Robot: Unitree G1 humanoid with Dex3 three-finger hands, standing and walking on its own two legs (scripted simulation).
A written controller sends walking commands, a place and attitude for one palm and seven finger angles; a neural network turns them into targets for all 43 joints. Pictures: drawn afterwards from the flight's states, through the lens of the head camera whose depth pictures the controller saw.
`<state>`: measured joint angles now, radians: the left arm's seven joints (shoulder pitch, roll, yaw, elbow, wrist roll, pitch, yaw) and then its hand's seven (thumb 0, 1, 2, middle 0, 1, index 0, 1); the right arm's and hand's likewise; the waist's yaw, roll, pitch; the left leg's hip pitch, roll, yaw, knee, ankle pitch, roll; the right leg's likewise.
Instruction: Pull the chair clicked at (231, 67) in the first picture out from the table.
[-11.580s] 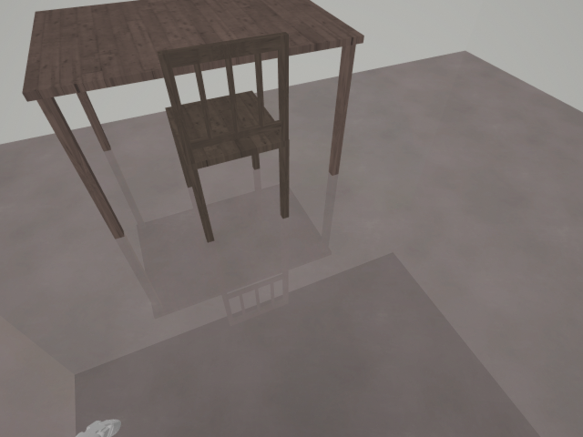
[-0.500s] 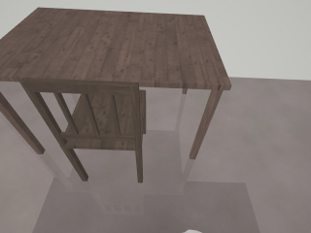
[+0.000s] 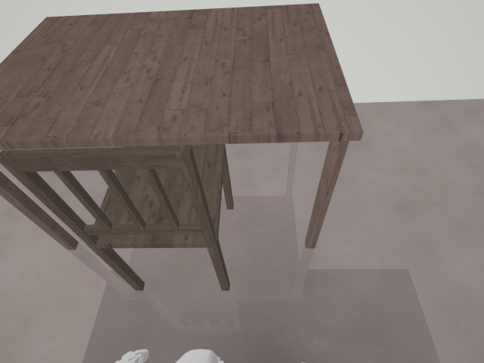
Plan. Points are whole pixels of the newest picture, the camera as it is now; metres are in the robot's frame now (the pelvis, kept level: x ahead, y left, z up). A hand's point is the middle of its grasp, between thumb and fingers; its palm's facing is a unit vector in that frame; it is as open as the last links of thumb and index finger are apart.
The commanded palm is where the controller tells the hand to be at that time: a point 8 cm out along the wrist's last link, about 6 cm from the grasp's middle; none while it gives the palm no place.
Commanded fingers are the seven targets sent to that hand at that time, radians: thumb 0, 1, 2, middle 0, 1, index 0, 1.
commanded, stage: come to a stop and stand still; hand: left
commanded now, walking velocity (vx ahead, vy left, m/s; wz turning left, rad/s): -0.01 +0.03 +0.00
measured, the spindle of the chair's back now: (125, 200) +0.47 +0.33 -0.11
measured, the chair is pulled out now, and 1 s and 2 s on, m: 0.00 0.00 0.00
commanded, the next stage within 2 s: look again from close up in 1.16 s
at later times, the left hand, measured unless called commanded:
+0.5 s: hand out of the picture -0.06 +0.26 -0.18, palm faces +0.03 -0.98 -0.20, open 7.4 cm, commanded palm none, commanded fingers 0.00 0.90 0.90 -0.20 -0.30 -0.20 -0.30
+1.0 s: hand out of the picture -0.10 +0.21 -0.17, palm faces +0.01 -0.99 -0.16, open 7.3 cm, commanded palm none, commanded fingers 0.00 0.90 0.90 -0.20 -0.30 -0.20 -0.30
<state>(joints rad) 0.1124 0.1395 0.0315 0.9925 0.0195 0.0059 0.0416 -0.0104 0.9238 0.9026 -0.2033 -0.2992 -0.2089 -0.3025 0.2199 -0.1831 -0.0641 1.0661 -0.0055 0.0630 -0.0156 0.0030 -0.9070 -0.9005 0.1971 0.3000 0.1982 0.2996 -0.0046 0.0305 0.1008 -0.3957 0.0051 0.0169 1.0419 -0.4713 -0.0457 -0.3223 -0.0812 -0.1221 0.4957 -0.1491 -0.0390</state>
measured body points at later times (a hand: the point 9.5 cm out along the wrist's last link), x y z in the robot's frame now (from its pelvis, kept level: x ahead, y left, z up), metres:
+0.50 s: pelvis -0.05 +0.08 +0.00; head -0.03 +0.09 +0.45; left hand -0.06 +0.31 -0.16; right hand -0.04 -0.15 -0.15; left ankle -0.06 +0.16 -0.74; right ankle -0.10 -0.05 -0.72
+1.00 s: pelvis -0.09 +0.06 +0.01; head -0.09 +0.06 +0.46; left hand -0.10 +0.27 -0.16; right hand -0.14 -0.14 -0.16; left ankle -0.06 +0.16 -0.74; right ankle -0.11 -0.04 -0.74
